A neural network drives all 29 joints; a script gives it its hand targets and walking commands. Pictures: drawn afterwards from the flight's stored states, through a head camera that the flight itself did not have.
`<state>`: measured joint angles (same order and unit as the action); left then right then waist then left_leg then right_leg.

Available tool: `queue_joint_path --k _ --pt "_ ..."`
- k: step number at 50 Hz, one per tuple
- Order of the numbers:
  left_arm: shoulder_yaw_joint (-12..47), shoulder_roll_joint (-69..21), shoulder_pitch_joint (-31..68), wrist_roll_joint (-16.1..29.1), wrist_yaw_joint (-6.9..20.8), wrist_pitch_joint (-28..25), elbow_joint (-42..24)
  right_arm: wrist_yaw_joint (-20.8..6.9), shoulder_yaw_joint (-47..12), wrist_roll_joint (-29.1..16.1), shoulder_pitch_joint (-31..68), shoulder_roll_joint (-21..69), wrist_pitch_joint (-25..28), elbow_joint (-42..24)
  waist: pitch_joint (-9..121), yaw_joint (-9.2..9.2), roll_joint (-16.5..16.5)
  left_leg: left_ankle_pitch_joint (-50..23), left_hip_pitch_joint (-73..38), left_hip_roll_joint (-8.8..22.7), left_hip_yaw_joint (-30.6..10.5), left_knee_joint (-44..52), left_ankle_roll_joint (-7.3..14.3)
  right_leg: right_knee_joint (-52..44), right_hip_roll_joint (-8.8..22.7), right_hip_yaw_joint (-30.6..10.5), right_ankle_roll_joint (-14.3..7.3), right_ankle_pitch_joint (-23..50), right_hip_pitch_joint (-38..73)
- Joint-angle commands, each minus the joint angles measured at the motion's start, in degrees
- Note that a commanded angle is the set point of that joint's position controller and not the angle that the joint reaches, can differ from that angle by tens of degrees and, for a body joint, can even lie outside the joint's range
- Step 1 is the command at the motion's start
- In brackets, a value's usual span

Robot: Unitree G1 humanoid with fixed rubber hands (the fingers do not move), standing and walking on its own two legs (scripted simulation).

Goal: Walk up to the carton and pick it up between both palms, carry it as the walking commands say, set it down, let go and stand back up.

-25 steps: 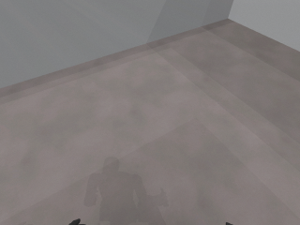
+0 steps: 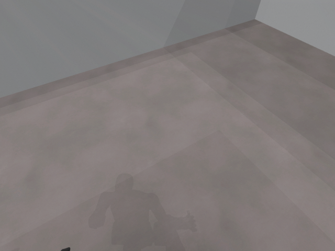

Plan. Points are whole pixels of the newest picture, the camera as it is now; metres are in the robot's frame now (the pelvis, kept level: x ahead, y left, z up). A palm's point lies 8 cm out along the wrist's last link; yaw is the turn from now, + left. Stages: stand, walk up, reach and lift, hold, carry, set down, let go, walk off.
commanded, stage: walk up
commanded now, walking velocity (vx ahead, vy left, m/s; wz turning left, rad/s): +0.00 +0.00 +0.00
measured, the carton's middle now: out of the picture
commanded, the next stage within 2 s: none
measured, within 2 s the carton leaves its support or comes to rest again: neither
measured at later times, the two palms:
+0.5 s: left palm (64, 222) +0.20 +0.27 -0.07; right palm out of the picture -0.01 -0.35 -0.08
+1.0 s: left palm (124, 208) +0.25 +0.13 -0.09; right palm out of the picture -0.23 -0.32 -0.06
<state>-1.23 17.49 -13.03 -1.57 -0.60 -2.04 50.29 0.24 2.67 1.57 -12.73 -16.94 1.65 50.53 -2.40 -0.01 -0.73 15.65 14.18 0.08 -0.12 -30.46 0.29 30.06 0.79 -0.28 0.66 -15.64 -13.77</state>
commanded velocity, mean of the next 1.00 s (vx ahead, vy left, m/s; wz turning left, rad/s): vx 0.00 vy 0.00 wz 0.00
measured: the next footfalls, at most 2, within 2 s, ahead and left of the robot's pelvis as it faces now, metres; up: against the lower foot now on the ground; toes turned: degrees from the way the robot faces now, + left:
right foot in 0.60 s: -0.05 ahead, -0.20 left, +0.00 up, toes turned -25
left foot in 0.86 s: +0.07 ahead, -0.03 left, +0.00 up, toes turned -32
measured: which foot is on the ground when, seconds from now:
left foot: down 0.00-0.60, up 0.62-0.84, down 0.86-1.00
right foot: down 0.00-0.26, up 0.28-0.58, down 0.60-0.86, up 0.88-1.00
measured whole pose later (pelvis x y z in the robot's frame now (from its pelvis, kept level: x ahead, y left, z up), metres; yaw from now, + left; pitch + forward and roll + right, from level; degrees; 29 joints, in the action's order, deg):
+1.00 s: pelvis -0.07 -0.01 +0.01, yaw -43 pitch +1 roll -2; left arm -3.8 26.4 -10.1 -3.7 7.2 4.7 41.3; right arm 1.5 3.0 1.4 -10.7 -24.6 2.9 50.1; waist -1.5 2.1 1.9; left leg 7.6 18.5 2.1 11.4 -24.5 4.0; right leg 55.6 -1.5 -5.8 1.0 -13.8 -32.8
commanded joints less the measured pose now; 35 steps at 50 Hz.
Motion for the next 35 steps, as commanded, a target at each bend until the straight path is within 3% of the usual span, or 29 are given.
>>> queue_joint_path --k 1,4,5,7,9,10,11,12,13,14,16,18,20,23,25,27,28,29,30,31,32,33,34,35 --pt "-2.0 9.8 3.1 0.3 -0.2 -1.2 -2.8 0.2 1.9 -0.3 3.3 -9.5 1.5 -3.0 3.4 -0.05 0.0 -5.0 -0.5 5.5 -5.7 6.2 3.4 -5.0 5.2 -4.6 -3.5 6.5 2.1" --pt "-1.8 11.0 4.1 0.4 -0.1 -1.0 -1.9 0.1 1.6 -0.4 4.0 -10.5 1.2 -2.1 3.2 -0.06 0.5 -5.0 -1.1 5.7 -5.9 7.1 3.2 -6.0 5.4 -4.6 -3.4 6.4 2.3" --pt "-4.8 18.0 6.1 -0.3 1.8 0.8 -8.1 -1.1 5.0 -0.1 7.7 -18.5 0.4 -4.0 2.7 1.98 3.4 -7.8 -5.3 4.2 -0.7 -4.4 4.6 -3.6 7.3 -14.4 -6.7 20.2 -10.6" --pt "-5.3 19.8 5.4 -0.6 2.3 1.5 -8.7 -1.6 4.9 -0.7 7.3 -17.0 -0.5 -4.4 1.6 1.77 6.6 -2.2 -3.8 0.1 0.6 -7.0 4.8 -7.4 9.2 -17.8 -8.3 22.6 -11.9" --pt "-5.6 20.1 7.0 -0.6 2.5 1.4 -10.7 -1.4 4.3 -1.2 3.1 -15.5 -0.3 -4.1 7.7 3.68 8.0 -3.7 -3.2 0.4 -1.1 -5.5 5.1 -2.1 9.0 -17.4 -8.6 27.9 -6.2" --pt "-5.4 19.1 8.0 -0.4 2.6 1.7 -12.0 -1.3 4.2 -1.4 1.4 -16.2 -0.1 -3.6 9.9 4.61 7.6 -4.4 -7.7 2.2 -2.0 -2.9 5.9 0.5 6.6 -14.9 -6.9 25.3 -9.8" --pt "-4.7 16.4 9.6 -0.3 2.8 1.9 -13.8 -1.0 4.6 -1.2 -0.6 -18.2 0.0 -3.6 11.6 6.55 2.9 -5.3 -14.9 7.5 -6.1 4.2 8.3 6.3 1.8 -9.7 -3.6 16.9 -17.1" --pt "-3.8 13.5 9.2 -0.3 2.8 2.0 -15.1 -0.9 5.4 -0.9 2.9 -21.7 0.1 -5.0 11.2 5.95 -10.3 -12.9 -13.8 20.6 -15.2 10.9 13.0 19.7 -1.0 -4.6 -2.4 -2.1 -20.5" --pt "-4.1 15.1 7.6 -1.1 2.7 2.5 -15.1 -1.1 5.7 -0.9 8.1 -22.8 0.3 -6.6 9.7 3.73 -8.8 -21.1 -9.7 28.3 -16.6 11.4 17.9 29.5 1.9 -5.7 -0.6 -14.4 -21.8" --pt "-4.5 15.8 6.0 -0.8 3.0 2.7 -14.3 -1.2 6.1 -1.0 10.7 -22.4 0.5 -7.3 8.9 2.32 -7.6 -20.7 -6.4 28.8 -14.7 11.0 19.1 31.8 3.8 -6.5 -0.4 -14.5 -21.0" --pt "-5.1 17.3 5.7 -0.3 4.3 2.7 -13.6 -0.9 6.0 -1.0 11.1 -19.6 1.2 -7.8 5.4 1.92 -4.4 -21.8 -3.5 22.3 -7.5 9.3 15.9 30.5 4.7 -5.8 -0.7 -9.2 -20.1" --pt "-4.9 16.5 5.9 -0.3 5.9 2.8 -13.7 -0.5 6.0 -0.7 8.8 -19.7 2.0 -6.5 5.0 2.23 -4.8 -19.7 -6.4 17.7 -0.6 9.4 12.7 25.6 4.8 -3.8 -0.6 -3.9 -21.3" --pt "-4.5 15.6 6.1 0.0 6.8 2.9 -14.7 -0.9 6.5 -0.7 8.2 -21.6 2.1 -6.5 6.2 2.96 -6.2 -16.3 -9.5 18.9 1.3 9.8 13.3 20.8 4.7 -1.2 0.1 -2.3 -21.9" --pt "-4.7 16.0 6.6 0.1 7.2 2.5 -15.0 -1.7 7.2 -0.9 6.6 -23.6 2.0 -6.7 9.0 3.97 -8.5 -20.5 -8.0 21.1 4.4 6.2 13.4 12.2 4.7 1.4 -0.2 -3.9 -14.4" --pt "-5.5 17.2 5.1 -0.2 7.3 2.4 -14.8 -1.9 6.9 -1.1 6.3 -23.3 1.7 -6.7 10.8 3.39 -8.6 -17.7 -4.2 19.6 7.7 3.4 11.4 7.3 3.0 3.5 -1.2 -2.8 -7.1" --pt "-6.2 18.3 1.5 -0.6 6.8 2.0 -13.7 -2.3 6.1 -1.6 7.1 -21.5 1.2 -6.7 12.2 0.3 -5.0 -7.1 0.2 14.3 11.5 -3.7 7.5 -2.9 0.5 5.7 -3.0 3.9 1.6" --pt "-7.0 20.7 0.0 -1.2 6.2 1.8 -13.3 -2.5 5.1 -1.9 6.3 -19.3 0.9 -6.9 12.6 -1.03 2.0 -0.9 5.1 9.6 13.3 -9.5 5.1 -8.5 3.2 0.1 -5.3 3.4 6.5" --pt "-8.3 26.3 -1.4 -2.1 5.4 1.7 -13.3 -2.4 3.8 -2.1 8.6 -16.3 0.8 -8.7 9.7 -2.18 16.5 17.5 19.6 3.0 14.0 -19.9 2.2 -13.5 14.9 -19.8 -10.2 11.7 11.8" --pt "-8.9 29.1 0.9 -2.5 4.8 1.8 -14.6 -1.9 2.9 -1.8 11.5 -15.1 0.5 -9.7 4.6 -1.82 18.3 22.1 28.9 0.7 8.1 -27.7 0.6 -14.5 16.8 -27.2 -14.7 12.9 10.3" --pt "-8.9 28.4 0.4 -2.0 4.4 2.1 -14.3 -1.6 3.4 -2.3 11.8 -16.2 0.6 -8.7 3.1 -2.59 13.2 20.4 27.5 3.4 3.2 -27.5 0.8 -11.8 16.2 -23.0 -17.6 18.5 8.6" --pt "-8.7 27.6 2.8 -1.6 4.3 2.4 -14.7 -1.6 3.4 -2.8 10.2 -16.8 1.0 -7.8 4.3 -0.97 11.4 17.4 25.0 3.6 1.3 -26.1 0.8 -9.6 13.4 -18.6 -16.3 18.7 7.6" --pt "-8.3 26.4 5.0 -1.6 4.2 2.5 -15.5 -1.6 3.5 -3.1 7.9 -16.7 1.3 -6.7 6.1 0.14 12.8 14.0 23.8 2.3 1.6 -25.0 0.5 -8.2 10.6 -14.3 -14.5 21.9 9.0" --pt "-8.0 25.2 6.9 -1.7 4.2 2.7 -16.3 -1.3 4.0 -3.0 4.5 -17.6 1.4 -4.8 8.7 1.48 13.1 11.1 20.5 0.9 2.4 -23.6 -0.1 -7.2 8.3 -11.6 -13.2 25.2 9.1" --pt "-7.7 24.0 7.5 -1.6 4.4 2.8 -17.1 -0.8 4.3 -2.5 2.6 -18.3 1.5 -3.9 10.3 1.7 13.4 8.7 18.1 -0.3 3.2 -21.9 -0.3 -7.3 7.2 -11.6 -12.5 25.3 7.9"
